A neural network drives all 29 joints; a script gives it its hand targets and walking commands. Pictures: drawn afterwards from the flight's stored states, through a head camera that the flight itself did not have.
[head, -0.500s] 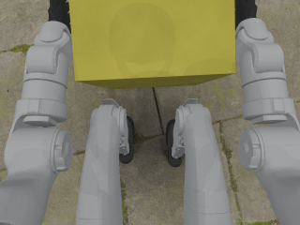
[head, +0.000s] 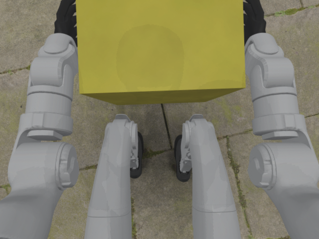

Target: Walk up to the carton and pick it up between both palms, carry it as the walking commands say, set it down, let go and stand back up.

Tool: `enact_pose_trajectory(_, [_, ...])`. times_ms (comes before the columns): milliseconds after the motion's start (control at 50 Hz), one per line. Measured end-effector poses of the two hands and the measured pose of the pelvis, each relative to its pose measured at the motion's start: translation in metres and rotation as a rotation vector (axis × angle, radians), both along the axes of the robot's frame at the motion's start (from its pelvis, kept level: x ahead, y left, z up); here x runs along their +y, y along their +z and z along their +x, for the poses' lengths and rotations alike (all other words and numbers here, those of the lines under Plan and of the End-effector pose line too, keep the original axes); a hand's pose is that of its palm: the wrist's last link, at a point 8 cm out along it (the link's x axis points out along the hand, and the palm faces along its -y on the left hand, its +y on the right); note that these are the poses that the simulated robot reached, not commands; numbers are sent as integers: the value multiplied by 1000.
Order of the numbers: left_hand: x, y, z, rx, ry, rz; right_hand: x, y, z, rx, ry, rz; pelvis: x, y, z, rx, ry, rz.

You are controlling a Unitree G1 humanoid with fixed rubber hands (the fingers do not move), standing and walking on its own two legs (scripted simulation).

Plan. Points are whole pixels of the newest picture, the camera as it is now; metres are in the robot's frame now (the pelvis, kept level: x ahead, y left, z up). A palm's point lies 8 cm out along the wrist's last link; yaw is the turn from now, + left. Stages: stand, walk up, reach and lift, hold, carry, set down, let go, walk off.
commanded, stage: reach and lift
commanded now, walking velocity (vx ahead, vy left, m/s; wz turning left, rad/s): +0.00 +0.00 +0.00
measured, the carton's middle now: (160, 59) +0.49 +0.00 -0.11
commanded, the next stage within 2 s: none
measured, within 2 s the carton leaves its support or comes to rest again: neither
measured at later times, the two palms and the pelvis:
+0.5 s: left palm (46, 25) +0.49 +0.18 +0.04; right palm (277, 27) +0.48 -0.19 +0.05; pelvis +0.01 -0.01 +0.06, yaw +0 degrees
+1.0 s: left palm out of the picture +0.46 +0.18 +0.13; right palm out of the picture +0.45 -0.18 +0.13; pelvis +0.03 -0.01 +0.13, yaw +0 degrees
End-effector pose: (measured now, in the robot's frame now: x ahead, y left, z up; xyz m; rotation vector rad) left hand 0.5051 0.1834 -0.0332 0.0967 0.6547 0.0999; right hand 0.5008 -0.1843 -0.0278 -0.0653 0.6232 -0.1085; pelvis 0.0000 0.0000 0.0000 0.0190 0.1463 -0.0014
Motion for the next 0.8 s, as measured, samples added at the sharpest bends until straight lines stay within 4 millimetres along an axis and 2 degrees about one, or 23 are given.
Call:
enact_pose_trajectory(360, [-1, 55, -13, -1, -8, 2, -2, 54, -16, -1, -4, 1, -3, 43, 3, -64, -1, 2])
enact_pose_trajectory(800, [-4, 126, -29, -3, -26, 13, -4, 122, -35, -6, -12, 4, -8, 101, 16, -155, -3, 5])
